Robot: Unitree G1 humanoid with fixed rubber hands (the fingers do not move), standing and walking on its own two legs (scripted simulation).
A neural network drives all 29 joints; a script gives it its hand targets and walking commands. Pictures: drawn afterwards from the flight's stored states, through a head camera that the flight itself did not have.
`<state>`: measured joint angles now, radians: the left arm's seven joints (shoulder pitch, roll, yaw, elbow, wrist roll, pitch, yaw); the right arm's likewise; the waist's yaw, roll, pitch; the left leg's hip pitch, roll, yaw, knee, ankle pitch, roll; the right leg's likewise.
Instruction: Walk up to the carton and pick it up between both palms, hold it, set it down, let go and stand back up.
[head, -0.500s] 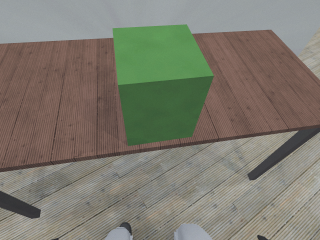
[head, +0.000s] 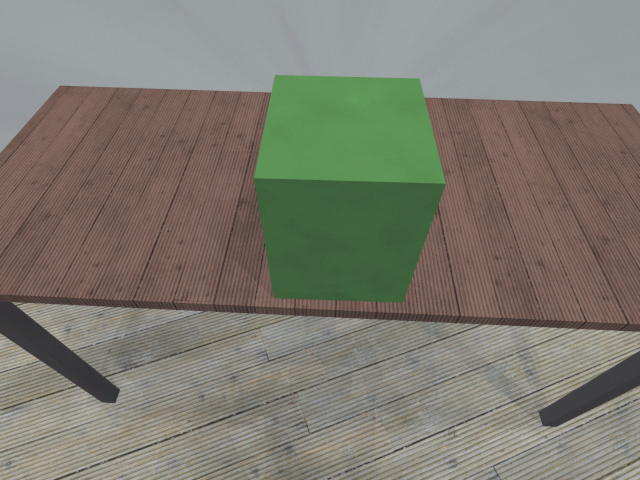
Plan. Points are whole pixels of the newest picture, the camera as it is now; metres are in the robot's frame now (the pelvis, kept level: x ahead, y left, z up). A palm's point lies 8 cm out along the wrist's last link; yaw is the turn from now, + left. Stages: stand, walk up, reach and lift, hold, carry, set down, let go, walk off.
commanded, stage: walk up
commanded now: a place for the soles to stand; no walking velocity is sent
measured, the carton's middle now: (342, 194) +0.47 -0.03 +0.07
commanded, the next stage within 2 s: reach and lift in 1.54 s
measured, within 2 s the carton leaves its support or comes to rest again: neither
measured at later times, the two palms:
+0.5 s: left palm out of the picture +0.02 +0.27 -0.14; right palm out of the picture +0.08 -0.24 -0.13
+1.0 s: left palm out of the picture -0.01 +0.27 -0.13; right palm out of the picture +0.08 -0.24 -0.12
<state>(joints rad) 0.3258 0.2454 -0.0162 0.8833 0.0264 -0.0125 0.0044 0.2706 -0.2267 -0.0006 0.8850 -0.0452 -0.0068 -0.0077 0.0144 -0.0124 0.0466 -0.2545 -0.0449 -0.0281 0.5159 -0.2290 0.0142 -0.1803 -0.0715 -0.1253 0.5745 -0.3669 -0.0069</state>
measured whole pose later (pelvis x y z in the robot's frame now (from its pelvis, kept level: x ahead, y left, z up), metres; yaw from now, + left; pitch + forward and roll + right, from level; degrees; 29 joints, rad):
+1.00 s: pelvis +0.00 +0.01 +0.00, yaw +10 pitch -1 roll -2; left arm 0.26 0.27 -0.03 0.97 0.02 0.03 0.02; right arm 0.26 -0.27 0.03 0.99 0.00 0.01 -0.04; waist 0.00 0.01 0.04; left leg -0.30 -0.10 -0.18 0.59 -0.25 0.03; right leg -0.09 -0.07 -0.24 0.48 -0.36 0.02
